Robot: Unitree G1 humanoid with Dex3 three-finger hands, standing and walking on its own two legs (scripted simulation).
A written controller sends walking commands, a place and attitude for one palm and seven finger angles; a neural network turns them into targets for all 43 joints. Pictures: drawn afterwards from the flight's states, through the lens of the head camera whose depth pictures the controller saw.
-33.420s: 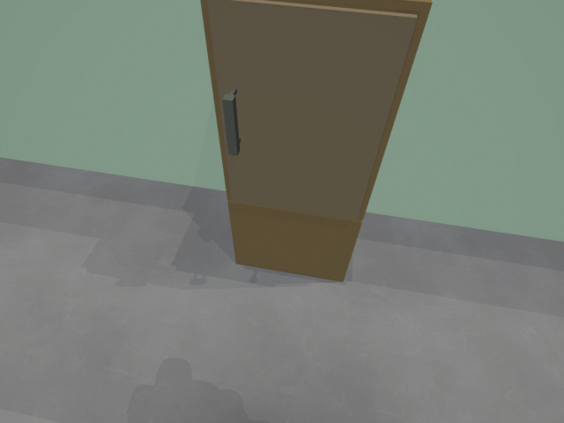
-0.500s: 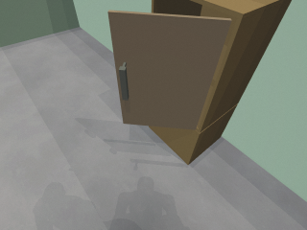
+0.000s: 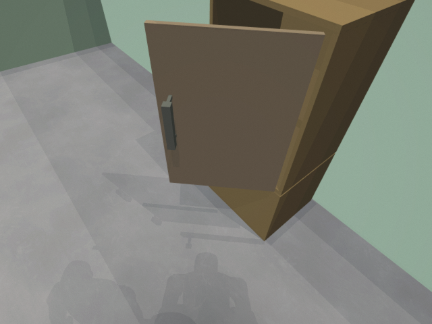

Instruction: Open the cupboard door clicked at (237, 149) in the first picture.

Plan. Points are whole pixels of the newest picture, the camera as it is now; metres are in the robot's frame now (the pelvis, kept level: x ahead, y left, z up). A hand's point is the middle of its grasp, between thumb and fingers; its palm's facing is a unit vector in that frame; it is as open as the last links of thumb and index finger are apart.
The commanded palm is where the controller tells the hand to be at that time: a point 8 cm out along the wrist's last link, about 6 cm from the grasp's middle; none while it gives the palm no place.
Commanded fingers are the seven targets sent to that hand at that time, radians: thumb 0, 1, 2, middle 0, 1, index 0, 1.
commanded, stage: shuffle to correct the standing spot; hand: left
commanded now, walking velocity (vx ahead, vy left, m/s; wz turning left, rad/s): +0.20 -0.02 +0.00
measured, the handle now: (170, 122) +0.65 +0.18 -0.02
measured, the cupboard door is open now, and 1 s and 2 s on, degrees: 45 45 45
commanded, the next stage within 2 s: come to a stop and stand still in 0.24 s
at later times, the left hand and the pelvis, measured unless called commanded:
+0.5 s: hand (149, 292) +0.23 +0.17 -0.17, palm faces -0.02 -0.97 -0.24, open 7.3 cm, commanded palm none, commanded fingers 0.00 0.90 0.90 -0.20 -0.30 -0.20 -0.30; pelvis +0.12 -0.03 -0.01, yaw +1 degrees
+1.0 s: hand out of the picture +0.14 +0.20 -0.18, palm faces +0.04 -0.97 -0.25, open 7.3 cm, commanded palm none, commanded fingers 0.00 0.90 0.90 -0.20 -0.30 -0.20 -0.30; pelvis +0.11 +0.00 -0.01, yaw +0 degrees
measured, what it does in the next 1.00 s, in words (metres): walks ahead: right foot, then left foot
